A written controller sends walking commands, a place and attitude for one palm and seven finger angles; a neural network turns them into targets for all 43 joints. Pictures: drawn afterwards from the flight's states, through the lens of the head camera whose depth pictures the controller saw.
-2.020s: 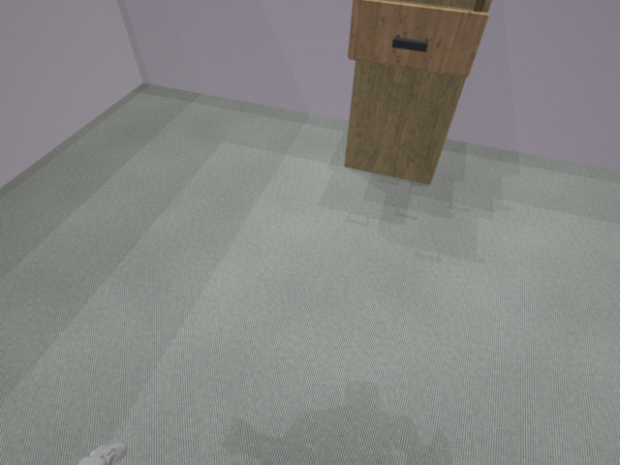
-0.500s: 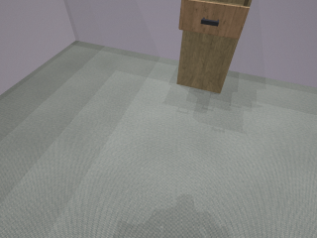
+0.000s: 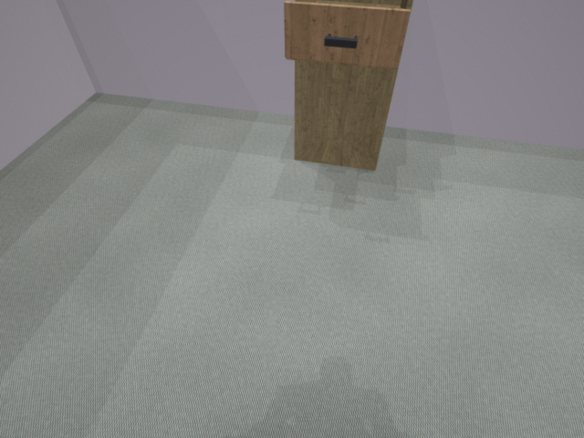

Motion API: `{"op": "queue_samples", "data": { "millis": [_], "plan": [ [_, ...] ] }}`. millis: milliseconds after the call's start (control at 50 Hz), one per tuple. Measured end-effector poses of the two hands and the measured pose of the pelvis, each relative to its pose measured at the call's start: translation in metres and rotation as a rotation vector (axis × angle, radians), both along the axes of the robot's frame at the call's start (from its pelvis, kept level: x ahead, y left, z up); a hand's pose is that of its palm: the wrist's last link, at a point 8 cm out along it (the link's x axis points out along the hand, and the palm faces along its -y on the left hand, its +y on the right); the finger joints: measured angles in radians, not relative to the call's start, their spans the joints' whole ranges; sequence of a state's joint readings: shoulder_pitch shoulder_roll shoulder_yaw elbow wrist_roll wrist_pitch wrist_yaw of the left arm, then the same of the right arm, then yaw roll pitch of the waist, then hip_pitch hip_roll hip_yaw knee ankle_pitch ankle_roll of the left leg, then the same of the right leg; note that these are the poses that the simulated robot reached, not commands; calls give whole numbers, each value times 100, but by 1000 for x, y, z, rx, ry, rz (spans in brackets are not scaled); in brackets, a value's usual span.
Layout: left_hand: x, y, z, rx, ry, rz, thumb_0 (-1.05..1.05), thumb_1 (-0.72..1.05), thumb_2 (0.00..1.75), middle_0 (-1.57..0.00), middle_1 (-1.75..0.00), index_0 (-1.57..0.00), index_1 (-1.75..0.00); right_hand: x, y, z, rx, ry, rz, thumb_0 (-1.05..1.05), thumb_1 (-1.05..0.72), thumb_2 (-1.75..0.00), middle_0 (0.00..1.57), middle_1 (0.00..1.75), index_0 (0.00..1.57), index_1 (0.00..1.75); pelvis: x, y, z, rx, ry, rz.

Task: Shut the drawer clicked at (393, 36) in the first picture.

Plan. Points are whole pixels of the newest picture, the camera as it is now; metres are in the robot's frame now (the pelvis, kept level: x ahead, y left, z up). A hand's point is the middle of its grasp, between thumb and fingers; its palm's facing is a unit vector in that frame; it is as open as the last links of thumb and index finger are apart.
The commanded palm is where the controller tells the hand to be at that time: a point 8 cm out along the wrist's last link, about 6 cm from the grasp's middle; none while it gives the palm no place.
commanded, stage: walk to a spot facing it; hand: left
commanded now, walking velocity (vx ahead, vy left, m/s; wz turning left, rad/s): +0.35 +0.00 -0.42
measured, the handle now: (341, 39) +1.30 -0.06 +0.02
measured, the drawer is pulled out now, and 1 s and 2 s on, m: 0.29 0.29 0.29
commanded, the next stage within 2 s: turn to face it in 1.36 s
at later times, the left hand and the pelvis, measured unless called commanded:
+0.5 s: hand out of the picture +0.11 +0.16 -0.18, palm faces -0.01 -0.99 -0.16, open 7.4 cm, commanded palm none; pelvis +0.20 +0.00 -0.01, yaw -7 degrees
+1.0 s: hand (264, 235) +0.58 +0.12 -0.16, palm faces -0.35 -0.93 -0.15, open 7.4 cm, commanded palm none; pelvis +0.42 -0.01 +0.00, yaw -19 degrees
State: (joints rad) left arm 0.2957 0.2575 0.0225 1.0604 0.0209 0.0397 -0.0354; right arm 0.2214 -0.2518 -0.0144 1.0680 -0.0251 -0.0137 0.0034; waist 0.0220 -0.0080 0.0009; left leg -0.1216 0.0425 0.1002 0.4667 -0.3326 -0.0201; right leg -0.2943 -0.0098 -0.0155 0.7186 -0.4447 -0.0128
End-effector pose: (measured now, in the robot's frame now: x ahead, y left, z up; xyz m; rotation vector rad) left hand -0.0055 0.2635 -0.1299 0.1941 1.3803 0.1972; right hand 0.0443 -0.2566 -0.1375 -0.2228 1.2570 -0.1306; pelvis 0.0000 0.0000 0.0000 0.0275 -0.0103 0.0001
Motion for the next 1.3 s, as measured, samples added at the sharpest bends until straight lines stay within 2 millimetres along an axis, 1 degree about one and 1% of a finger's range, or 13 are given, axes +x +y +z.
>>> {"op": "queue_samples", "data": {
  "millis": [100, 160, 300, 460, 520, 580, 680, 760, 820, 920, 1080, 1160, 1300],
  "plan": [
    [21, -32, -8, -11, -21, 1, 1, 91, 90, -20, -30, -20, -30, -17, -14, -22, 26, 120, -49, 1, -90, -90, 21, 30, 20, 30, 26, -19, -12, -17, -1, -13],
    [22, -49, -4, -23, -6, 33, 1, 91, 90, -21, -30, -20, -30, -1, -17, -13, 34, 145, -53, 1, -90, -90, 20, 30, 20, 30, 46, -25, -4, -11, 2, -26],
    [32, -74, 8, -79, 148, 7, 1, 91, 90, -21, -30, -20, -30, 91, -14, 6, 51, -14, -99, 1, -91, -90, 20, 30, 20, 30, 97, -26, 9, -4, 26, -85],
    [94, -62, -6, -93, 209, 18, 1, 90, 90, -21, -30, -21, -30, 218, 16, 4, 69, -126, -64, 1, -91, -90, 20, 30, 20, 30, 176, -8, -3, -34, 36, -118],
    [129, -46, -23, -98, 230, 6, 1, 90, 90, -21, -30, -21, -30, 265, 30, -2, 55, -183, -63, 1, -91, -90, 20, 30, 20, 30, 214, 4, -17, -42, 32, -139],
    [183, -29, -33, -97, 212, -35, 1, 91, 90, -21, -30, -20, -30, 285, 39, 0, 38, -213, -101, 1, -91, -90, 20, 30, 20, 30, 243, 13, -19, -32, 12, -173],
    [308, -12, -25, -86, 41, -148, 1, 91, 90, -20, -30, -20, -30, 269, 41, 14, -2, -156, -248, -1, -93, -90, 21, 30, 21, 30, 286, 20, -2, -34, -7, -219],
    [404, -16, -14, -89, -105, -210, 1, 91, 90, -20, -30, -20, -30, 246, 36, 20, -37, -48, -309, -2, -95, -90, 21, 30, 20, 30, 319, 21, 6, -31, -2, -243],
    [462, -27, -7, -100, -171, -252, 1, 91, 90, -20, -30, -20, -30, 231, 40, 19, -31, 42, -359, -1, -94, -90, 20, 30, 20, 30, 344, 18, 8, -25, 0, -262],
    [539, -59, -3, -121, -194, -342, 0, 91, 90, -20, -30, -20, -30, 215, 59, 14, 22, 172, -448, 0, -92, -90, 20, 30, 20, 30, 386, 6, 7, -25, 2, -298],
    [649, -141, -16, -145, -208, -493, 1, 91, 90, -20, -30, -20, -30, 222, 79, -1, 149, 363, -585, 1, -91, -90, 20, 30, 20, 30, 460, -40, -12, -32, 15, -362],
    [676, -164, -21, -142, -239, -477, 1, 91, 90, -20, -30, -20, -30, 260, 56, -11, 178, 371, -603, 1, -90, -90, 20, 30, 20, 30, 491, -66, -18, -34, -1, -384],
    [687, -145, -5, -54, -145, -429, -1, 94, 90, -21, -30, -21, -30, 409, -28, -4, 85, 62, -535, 1, -91, -90, 20, 30, 20, 30, 545, -86, 1, -45, -2, -407]
  ]
}}
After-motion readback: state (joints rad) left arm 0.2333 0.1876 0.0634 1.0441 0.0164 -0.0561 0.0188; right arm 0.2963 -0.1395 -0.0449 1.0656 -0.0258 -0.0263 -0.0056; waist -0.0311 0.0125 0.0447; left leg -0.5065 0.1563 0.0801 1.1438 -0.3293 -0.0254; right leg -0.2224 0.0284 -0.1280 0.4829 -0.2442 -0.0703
